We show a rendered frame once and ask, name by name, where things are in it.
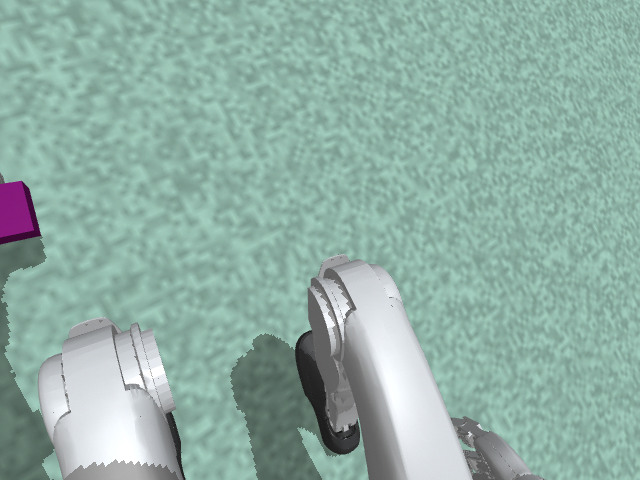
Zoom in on left robot foot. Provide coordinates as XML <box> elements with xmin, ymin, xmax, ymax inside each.
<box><xmin>166</xmin><ymin>412</ymin><xmax>186</xmax><ymax>480</ymax></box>

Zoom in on small box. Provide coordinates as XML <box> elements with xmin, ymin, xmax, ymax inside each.
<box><xmin>0</xmin><ymin>181</ymin><xmax>41</xmax><ymax>244</ymax></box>

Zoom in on right robot hand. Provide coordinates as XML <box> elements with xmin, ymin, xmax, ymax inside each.
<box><xmin>451</xmin><ymin>416</ymin><xmax>533</xmax><ymax>480</ymax></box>

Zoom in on right robot foot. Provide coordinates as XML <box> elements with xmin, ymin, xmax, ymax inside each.
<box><xmin>295</xmin><ymin>330</ymin><xmax>360</xmax><ymax>455</ymax></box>

